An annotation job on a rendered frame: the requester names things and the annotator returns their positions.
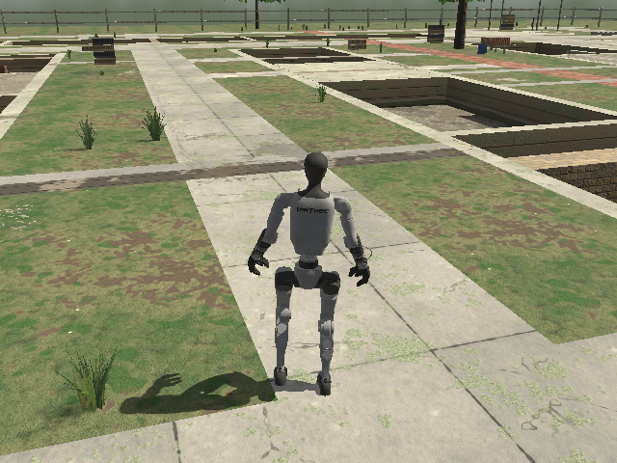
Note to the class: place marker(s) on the left robot forearm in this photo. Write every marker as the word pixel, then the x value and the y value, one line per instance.
pixel 260 248

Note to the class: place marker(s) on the right robot upper arm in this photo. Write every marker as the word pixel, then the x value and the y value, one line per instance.
pixel 347 219

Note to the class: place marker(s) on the left robot upper arm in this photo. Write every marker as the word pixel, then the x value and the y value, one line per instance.
pixel 282 201

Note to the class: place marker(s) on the right robot forearm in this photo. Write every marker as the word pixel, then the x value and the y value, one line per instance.
pixel 359 256

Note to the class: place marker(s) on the right robot shin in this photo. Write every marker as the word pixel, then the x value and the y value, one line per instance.
pixel 326 352

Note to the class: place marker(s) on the robot right foot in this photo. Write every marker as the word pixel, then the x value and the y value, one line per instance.
pixel 325 388

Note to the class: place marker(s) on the left robot hand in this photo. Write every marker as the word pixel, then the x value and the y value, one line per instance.
pixel 252 262

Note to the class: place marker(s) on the right robot hand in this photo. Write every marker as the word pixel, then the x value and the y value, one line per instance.
pixel 364 272

